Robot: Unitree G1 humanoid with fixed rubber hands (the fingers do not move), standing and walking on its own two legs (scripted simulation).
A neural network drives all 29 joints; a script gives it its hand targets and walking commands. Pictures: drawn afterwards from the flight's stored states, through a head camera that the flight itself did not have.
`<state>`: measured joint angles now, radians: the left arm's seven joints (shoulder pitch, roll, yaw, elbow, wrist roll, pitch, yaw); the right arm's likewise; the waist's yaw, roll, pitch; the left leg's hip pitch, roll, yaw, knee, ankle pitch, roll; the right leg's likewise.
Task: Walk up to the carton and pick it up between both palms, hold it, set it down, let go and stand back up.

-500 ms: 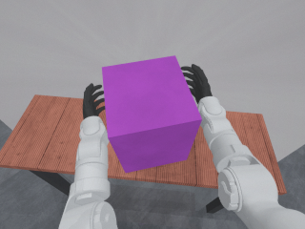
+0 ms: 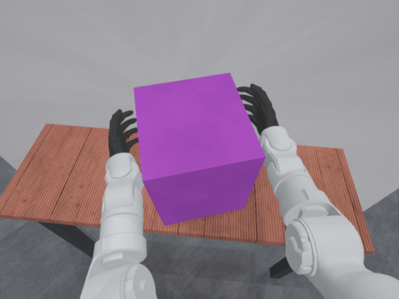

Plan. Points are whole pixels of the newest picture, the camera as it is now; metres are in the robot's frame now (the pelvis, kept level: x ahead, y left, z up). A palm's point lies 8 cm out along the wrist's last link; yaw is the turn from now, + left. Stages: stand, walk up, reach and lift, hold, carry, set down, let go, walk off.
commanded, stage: set down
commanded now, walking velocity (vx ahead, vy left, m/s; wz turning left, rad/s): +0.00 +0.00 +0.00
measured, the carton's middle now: (194, 154) +0.41 +0.04 +0.01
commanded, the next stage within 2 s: none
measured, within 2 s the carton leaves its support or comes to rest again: rests again in 0.30 s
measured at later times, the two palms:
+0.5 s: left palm (123, 151) +0.37 +0.18 +0.07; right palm (266, 123) +0.45 -0.10 +0.10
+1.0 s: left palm (124, 151) +0.37 +0.18 +0.07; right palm (266, 124) +0.45 -0.10 +0.09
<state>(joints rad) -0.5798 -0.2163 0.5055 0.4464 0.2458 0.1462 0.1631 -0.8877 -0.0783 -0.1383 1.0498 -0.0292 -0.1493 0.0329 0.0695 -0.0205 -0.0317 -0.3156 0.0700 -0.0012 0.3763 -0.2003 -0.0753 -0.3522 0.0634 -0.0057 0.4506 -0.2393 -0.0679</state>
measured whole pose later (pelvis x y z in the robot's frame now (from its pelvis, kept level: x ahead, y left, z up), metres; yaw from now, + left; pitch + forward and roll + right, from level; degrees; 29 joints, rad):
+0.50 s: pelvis +0.00 +0.00 +0.00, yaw +0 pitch +8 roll +1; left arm -0.58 -0.24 0.54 0.45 0.27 0.11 0.15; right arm -0.88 -0.08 -0.17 1.05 -0.05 -0.15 0.06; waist 0.07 -0.02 -0.03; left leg -0.32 0.07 0.00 0.38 -0.20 -0.08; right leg -0.35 0.06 -0.01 0.45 -0.24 -0.07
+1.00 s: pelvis +0.01 +0.00 +0.00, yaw +0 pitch +9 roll +1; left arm -0.58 -0.24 0.54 0.48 0.28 0.06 0.15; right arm -0.87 -0.08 -0.18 1.05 -0.05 -0.17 0.06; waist 0.07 -0.02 -0.03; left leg -0.32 0.07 0.00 0.37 -0.21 -0.08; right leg -0.35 0.06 -0.01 0.45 -0.25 -0.07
